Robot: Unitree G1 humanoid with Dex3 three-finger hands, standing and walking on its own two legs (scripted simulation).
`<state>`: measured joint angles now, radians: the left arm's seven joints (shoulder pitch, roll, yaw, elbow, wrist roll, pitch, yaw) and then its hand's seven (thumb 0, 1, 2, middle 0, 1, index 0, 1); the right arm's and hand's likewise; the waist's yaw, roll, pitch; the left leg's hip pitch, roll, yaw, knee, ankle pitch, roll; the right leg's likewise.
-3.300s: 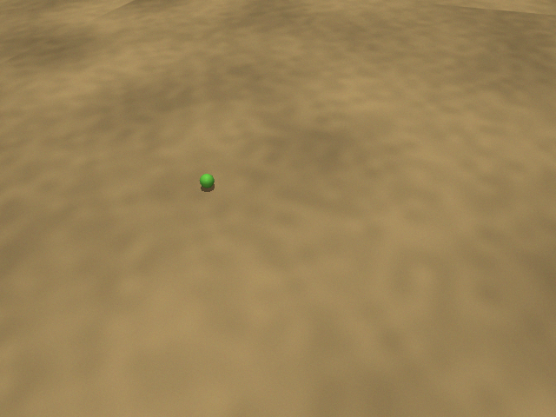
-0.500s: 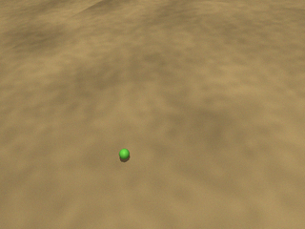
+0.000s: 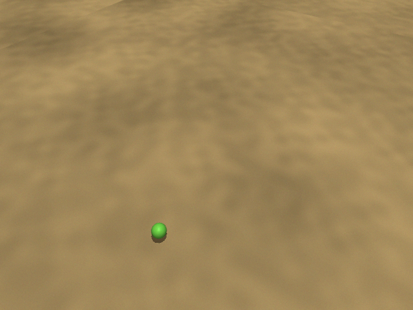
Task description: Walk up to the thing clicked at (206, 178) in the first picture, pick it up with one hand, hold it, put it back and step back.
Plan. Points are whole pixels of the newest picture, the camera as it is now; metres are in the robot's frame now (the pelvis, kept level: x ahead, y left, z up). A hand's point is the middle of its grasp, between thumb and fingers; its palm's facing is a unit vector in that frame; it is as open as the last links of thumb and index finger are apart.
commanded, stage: walk up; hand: left
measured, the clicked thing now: (159, 230) +0.60 +0.24 -0.72
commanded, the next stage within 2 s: stand in 1.94 s
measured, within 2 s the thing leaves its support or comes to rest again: neither
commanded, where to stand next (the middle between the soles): +0.19 -0.01 m, yaw -1 degrees
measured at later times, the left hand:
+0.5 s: hand out of the picture +0.16 +0.25 -0.13, palm faces -0.03 -0.90 -0.43, open 7.4 cm
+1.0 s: hand (98, 296) +0.19 +0.25 -0.14, palm faces +0.00 -0.93 -0.36, open 7.4 cm
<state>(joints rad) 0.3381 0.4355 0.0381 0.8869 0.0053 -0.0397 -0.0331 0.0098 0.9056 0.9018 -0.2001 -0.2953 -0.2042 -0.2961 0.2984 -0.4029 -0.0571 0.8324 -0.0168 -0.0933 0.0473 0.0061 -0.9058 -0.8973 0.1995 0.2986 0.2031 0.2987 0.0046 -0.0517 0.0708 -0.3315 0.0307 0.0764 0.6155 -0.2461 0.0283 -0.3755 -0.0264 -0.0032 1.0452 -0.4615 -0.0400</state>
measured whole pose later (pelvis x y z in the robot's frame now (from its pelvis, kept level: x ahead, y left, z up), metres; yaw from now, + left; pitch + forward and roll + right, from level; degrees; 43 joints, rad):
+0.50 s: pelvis +0.09 -0.02 -0.01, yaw +0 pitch -2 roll +0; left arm 0.24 0.40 0.02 0.87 0.02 -0.06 -0.01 0.00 0.90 0.90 -0.20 -0.30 -0.21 -0.30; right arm 0.25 -0.42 -0.04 0.92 -0.02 0.00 0.02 0.01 -0.91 -0.90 0.20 0.30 0.20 0.30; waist 0.02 0.04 0.09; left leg -0.40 0.05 0.02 0.79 -0.42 0.02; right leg -0.38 -0.05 -0.04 0.66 -0.25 0.00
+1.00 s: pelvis +0.13 -0.01 +0.01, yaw +0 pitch -2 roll +0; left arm 0.13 0.37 -0.01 1.12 -0.01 -0.04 0.00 0.01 0.91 0.90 -0.20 -0.30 -0.21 -0.30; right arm 0.06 -0.36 0.00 1.08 0.00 -0.01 0.02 0.01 -0.90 -0.90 0.20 0.30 0.20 0.30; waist 0.02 0.01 0.06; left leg -0.22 0.03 0.03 0.51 -0.26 -0.01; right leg -0.22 -0.04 0.00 0.48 -0.22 0.04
